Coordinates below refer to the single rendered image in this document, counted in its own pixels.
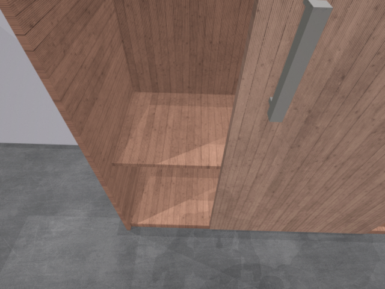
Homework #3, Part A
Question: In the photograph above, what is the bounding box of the handle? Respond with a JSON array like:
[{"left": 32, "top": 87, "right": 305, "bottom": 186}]
[{"left": 267, "top": 0, "right": 333, "bottom": 122}]

